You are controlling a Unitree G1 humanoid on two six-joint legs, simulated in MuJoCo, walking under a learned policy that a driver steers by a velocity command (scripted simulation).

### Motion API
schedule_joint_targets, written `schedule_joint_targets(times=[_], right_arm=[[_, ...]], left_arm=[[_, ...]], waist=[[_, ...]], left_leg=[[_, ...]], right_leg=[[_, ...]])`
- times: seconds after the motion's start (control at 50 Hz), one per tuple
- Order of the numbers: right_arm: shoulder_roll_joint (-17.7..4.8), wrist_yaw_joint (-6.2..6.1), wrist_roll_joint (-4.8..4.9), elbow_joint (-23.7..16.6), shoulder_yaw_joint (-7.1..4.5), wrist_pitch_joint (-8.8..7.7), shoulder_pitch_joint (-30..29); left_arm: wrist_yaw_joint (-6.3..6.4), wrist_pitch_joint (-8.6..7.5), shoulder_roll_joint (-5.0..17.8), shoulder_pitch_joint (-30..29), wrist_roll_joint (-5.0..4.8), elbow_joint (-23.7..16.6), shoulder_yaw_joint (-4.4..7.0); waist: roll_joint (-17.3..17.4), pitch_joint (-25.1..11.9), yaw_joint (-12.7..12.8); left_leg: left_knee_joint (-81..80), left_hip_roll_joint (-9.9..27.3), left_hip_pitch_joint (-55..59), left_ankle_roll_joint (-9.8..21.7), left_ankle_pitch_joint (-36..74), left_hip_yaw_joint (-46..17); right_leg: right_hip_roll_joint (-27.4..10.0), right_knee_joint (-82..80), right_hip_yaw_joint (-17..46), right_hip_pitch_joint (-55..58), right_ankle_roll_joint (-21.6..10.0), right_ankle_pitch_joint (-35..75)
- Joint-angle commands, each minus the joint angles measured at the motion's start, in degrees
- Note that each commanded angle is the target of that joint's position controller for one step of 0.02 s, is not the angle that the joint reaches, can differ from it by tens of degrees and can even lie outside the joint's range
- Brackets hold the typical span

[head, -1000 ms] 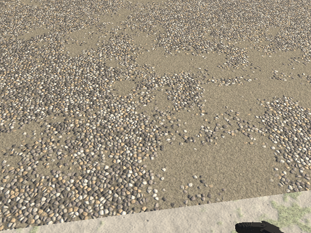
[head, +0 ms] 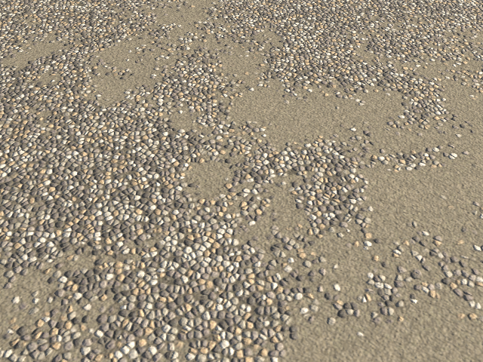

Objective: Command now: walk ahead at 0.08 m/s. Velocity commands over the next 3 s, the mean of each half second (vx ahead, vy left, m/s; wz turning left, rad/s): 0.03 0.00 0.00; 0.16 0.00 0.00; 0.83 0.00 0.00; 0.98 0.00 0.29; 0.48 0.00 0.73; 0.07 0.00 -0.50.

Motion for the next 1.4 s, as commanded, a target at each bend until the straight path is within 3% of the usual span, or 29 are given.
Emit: schedule_joint_targets(times=[0.02,0.04,0.06,0.1,0.14,0.22,0.44,0.78,0.8,0.82,0.86,0.88,0.92,0.94,0.98,1.02,1.06,1.1,1.12,1.14,1.16,1.18,1.2,1.22,1.24,1.26,1.34,1.38,1.4], right_arm=[[-6.88,-0.49,-0.17,0.8,-2.28,0.86,5.45],[-8.26,-0.32,-0.61,0.46,-2.56,0.77,5.11],[-12.12,-0.32,0.19,1.06,-3.84,1.01,2.89],[-7.25,0.21,0.85,1.42,-3.15,0.32,0.96],[-6.4,1.29,0.95,2.4,-3.08,-0.84,0.34],[-7.18,1.8,0.23,4.2,-3.45,-1.51,2.41],[-9.28,1.02,0.62,6.32,-4.4,-0.72,4.54],[-8.4,0.47,1.04,8.16,-4.86,-0.54,5.74],[-6.86,0.61,0.79,9.69,-4.49,-0.56,7.97],[-8.54,0.57,1.14,9.85,-5.16,-0.51,8.33],[-10.69,0.49,1.78,8.42,-5.96,-1.18,6.14],[-9.99,0.5,1.95,6.82,-5.84,-2.07,3.23],[-7.35,0.75,1.8,4.5,-5.43,-3.76,-0.63],[-7.51,1.14,1.87,4.03,-5.33,-4.35,-0.3],[-7.62,1.68,1.73,3.69,-5.26,-5.11,2.3],[-6.82,2.41,1.86,3.08,-4.84,-6.24,3.69],[-5.79,2.16,1.8,3.41,-4.59,-6.74,5.95],[-6.59,1.17,1.89,5.49,-4.96,-6.81,12.26],[-8.7,0.76,2.19,7.44,-5.78,-6.74,19.66],[-12.98,0.55,1.9,8.2,-6.86,-6.31,28.06],[-16.61,0.78,2.2,7.38,-8.23,-6.43,30.26],[-14.07,1.06,1.49,6.52,-7.88,-7.2,27.59],[-10.9,1.38,0.55,4.37,-6.97,-7.65,23.94],[-9.89,1.71,0.4,2.47,-6.39,-7.58,20.38],[-9.0,1.81,1.05,1.39,-6.04,-7.27,18.04],[-7.22,1.84,0.91,0.77,-5.31,-7.08,17.15],[-6.21,1.14,0.84,1.06,-4.64,-7.23,20.95],[-6.24,0.31,1.19,1.14,-4.56,-7.15,24.21],[-6.09,0.18,0.97,1.57,-4.52,-7.0,26.23]], left_arm=[[-0.33,0.98,5.85,1.35,-0.39,0.64,1.22],[-0.52,1.33,5.58,2.63,-0.12,1.93,1.25],[-0.52,1.9,5.84,3.42,-0.14,1.68,1.56],[0.41,2.52,6.24,0.58,-0.16,2.11,1.62],[1.35,2.74,5.83,-0.69,-0.64,2.74,1.43],[1.98,3.05,6.11,-0.25,-0.3,4.81,1.68],[1.94,2.26,7.0,0.35,-0.54,7.66,1.46],[2.47,2.38,7.15,1.47,-0.58,7.96,1.83],[2.36,2.37,5.1,4.68,-0.56,9.54,1.28],[2.45,2.39,6.77,6.25,-1.08,10.1,1.92],[2.29,1.42,9.83,6.26,-1.56,8.99,3.0],[2.14,0.44,9.77,5.56,-1.64,7.84,3.13],[1.82,-1.06,10.87,8.17,-1.82,7.39,4.03],[1.77,-1.61,11.75,8.68,-2.02,6.93,4.56],[2.0,-2.6,11.0,6.0,-2.82,4.26,4.57],[1.46,-3.61,10.89,0.88,-3.31,1.29,4.27],[0.65,-3.78,11.83,0.03,-3.1,0.42,4.17],[0.04,-3.06,11.8,0.65,-3.43,-0.16,4.1],[-0.54,-3.37,9.41,-1.47,-2.77,-1.72,3.39],[-1.37,-4.62,3.91,-6.17,-1.63,-4.43,1.84],[-2.15,-6.91,2.12,-7.28,-3.04,-7.36,0.86],[-2.55,-8.19,4.12,-10.31,-4.26,-8.13,0.93],[-2.95,-8.66,5.48,-11.36,-4.25,-8.74,1.02],[-3.15,-8.38,5.7,-9.73,-3.2,-8.39,0.9],[-3.02,-8.0,6.4,-8.83,-2.2,-8.22,1.07],[-2.91,-7.32,6.8,-8.74,-2.12,-8.36,1.34],[-3.35,-5.78,5.08,-13.59,-2.62,-9.75,1.51],[-3.59,-5.31,4.12,-16.69,-4.13,-11.3,1.54],[-3.65,-5.41,3.79,-18.67,-4.24,-12.21,1.52]], waist=[[-7.06,-2.08,-2.8],[-5.64,-0.15,-2.02],[-0.06,2.33,0.68],[0.35,1.29,-0.66],[1.01,-1.22,-0.38],[0.13,-2.91,-1.64],[-2.15,-1.4,-3.27],[-2.85,-0.99,-3.28],[-2.21,-3.85,-2.81],[-1.73,-1.84,-2.6],[-3.06,3.02,-1.66],[-4.97,3.98,-0.84],[-11.9,0.61,0.35],[-13.57,-0.3,0.54],[-10.48,-0.64,-2.02],[-9.19,0.21,-4.48],[-9.42,-0.22,-5.54],[-6.52,0.26,-7.89],[-1.68,-1.59,-10.77],[8.89,-3.04,-13.25],[13.45,-1.75,-12.57],[5.64,2.18,-11.68],[2.14,2.52,-10.08],[1.02,0.78,-7.56],[1.01,2.13,-5.6],[1.85,3.22,-4.22],[3.24,6.31,-3.96],[2.4,7.24,-4.19],[1.72,7.84,-4.84]], left_leg=[[-12.69,0.39,13.2,2.83,9.1,0.25],[-16.75,1.79,13.41,4.28,7.48,-1.83],[-17.48,0.51,7.4,6.43,-2.2,-2.06],[-20.99,0.13,3.7,6.53,-5.99,-2.97],[-22.03,0.78,4.33,6.39,-2.06,-3.4],[-22.84,1.31,6.6,6.96,0.42,-3.38],[-23.29,0.75,10.2,7.62,4.14,-2.83],[-21.9,-1.37,9.37,6.57,4.13,0.16],[-23.48,-1.56,10.14,6.23,-4.88,0.03],[-22.6,-2.39,8.36,6.57,-14.35,0.18],[-21.09,-0.73,2.09,7.85,-23.45,-2.5],[-19.35,-0.93,-0.72,7.33,-17.67,-1.76],[-7.28,-4.32,-6.56,4.9,-2.71,4.87],[0.34,-2.87,-8.8,4.8,-1.46,3.98],[11.27,-0.37,-9.38,4.25,-4.79,1.26],[5.89,0.45,-3.99,4.52,-3.31,3.06],[-4.16,-2.76,7.3,4.11,-1.84,8.04],[-14.46,-4.41,17.87,4.63,2.99,11.18],[-16.6,0.45,29.25,6.11,1.94,4.09],[-22.62,12.95,37.34,9.12,-12.17,-14.42],[-28.06,21.43,43.36,17.43,-26.62,-34.57],[-29.99,23.19,41.1,18.82,-30.53,-38.53],[-28.92,21.25,39.72,17.03,-24.59,-32.85],[-28.56,18.43,36.8,15.72,-20.01,-26.16],[-30.28,16.44,31.0,14.86,-17.17,-21.38],[-32.09,14.42,25.64,13.87,-14.56,-17.42],[-37.74,8.08,13.43,11.37,2.9,-2.68],[-39.96,7.87,13.86,10.12,6.09,0.79],[-40.42,8.85,17.02,9.92,8.14,1.25]], right_leg=[[-13.01,-8.78,12.7,-5.21,-3.26,-15.58],[-11.58,-8.1,12.37,-6.16,-1.85,-19.3],[-8.56,-8.23,9.43,-4.47,-0.6,-18.02],[-7.93,-4.87,7.43,2.19,0.78,-12.3],[-8.09,-2.69,6.9,5.62,1.39,-5.05],[-8.37,-1.7,6.93,6.45,1.31,-2.78],[-8.08,-2.5,6.14,5.36,1.8,-0.35],[-8.53,-4.0,7.1,6.64,0.68,-0.29],[-8.1,-5.51,7.07,8.55,0.67,-9.35],[-7.14,-4.63,6.66,6.69,0.11,-21.18],[-10.09,-6.1,11.37,2.38,-2.3,-33.76],[-12.43,-8.92,14.69,3.91,-3.51,-32.18],[-19.85,-14.55,25.4,12.47,-6.3,-32.45],[-23.59,-15.8,30.12,12.86,-7.75,-32.97],[-24.5,-16.28,30.8,7.96,-8.02,-33.08],[-21.15,-15.85,23.15,2.2,-6.2,-26.17],[-16.72,-13.73,17.08,-3.03,-5.31,-21.11],[-14.1,-6.67,14.02,-7.86,-5.1,-23.56],[-11.42,4.13,11.27,-16.6,-3.66,-19.67],[-7.1,23.44,4.46,-28.58,-1.09,-17.18],[-5.45,33.36,5.12,-45.18,-1.48,-19.16],[-8.77,42.72,9.45,-52.81,-2.29,-15.91],[-10.12,46.27,10.21,-54.21,-2.35,-11.39],[-12.05,46.77,8.54,-50.99,-1.47,-8.78],[-13.29,43.69,8.58,-47.67,-0.27,-6.39],[-13.5,41.38,7.44,-43.43,0.97,-4.0],[-11.35,33.94,0.83,-32.74,3.12,9.38],[-11.32,28.26,-0.25,-29.02,2.72,13.41],[-11.46,25.83,-0.12,-29.61,2.23,14.21]])
Next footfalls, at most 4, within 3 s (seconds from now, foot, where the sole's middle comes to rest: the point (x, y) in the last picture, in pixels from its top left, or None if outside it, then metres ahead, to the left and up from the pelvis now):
0.04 left None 0.11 0.14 -0.77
1.58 right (296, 334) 0.60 -0.10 -0.77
2.10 left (225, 213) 1.03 0.13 -0.77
2.50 right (243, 154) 1.32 0.08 -0.77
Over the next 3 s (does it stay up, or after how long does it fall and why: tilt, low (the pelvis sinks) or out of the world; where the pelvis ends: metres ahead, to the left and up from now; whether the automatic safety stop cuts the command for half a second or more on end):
stays up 1.16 0.12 0.01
